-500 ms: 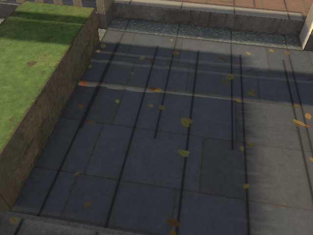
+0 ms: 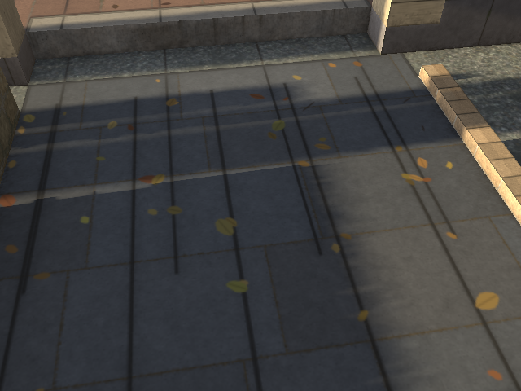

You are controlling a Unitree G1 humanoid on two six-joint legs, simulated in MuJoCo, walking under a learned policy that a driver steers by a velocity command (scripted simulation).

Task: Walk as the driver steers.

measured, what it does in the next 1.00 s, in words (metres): goes down: right foot 0.15 m lower, then left foot 0.15 m lower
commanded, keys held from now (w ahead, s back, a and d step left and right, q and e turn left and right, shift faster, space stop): w+e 0.20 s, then w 0.80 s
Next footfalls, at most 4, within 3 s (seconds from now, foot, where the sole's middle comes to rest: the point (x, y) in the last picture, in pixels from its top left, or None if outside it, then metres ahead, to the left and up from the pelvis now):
0.30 right None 0.30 -0.16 -0.90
0.72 left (249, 387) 0.67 0.03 -1.06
1.20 right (327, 330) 0.86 -0.24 -1.06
1.76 left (273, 250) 1.21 -0.08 -1.06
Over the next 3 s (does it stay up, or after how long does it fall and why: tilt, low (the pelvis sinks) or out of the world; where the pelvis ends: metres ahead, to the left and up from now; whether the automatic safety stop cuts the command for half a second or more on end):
stays up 1.63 0.00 -0.28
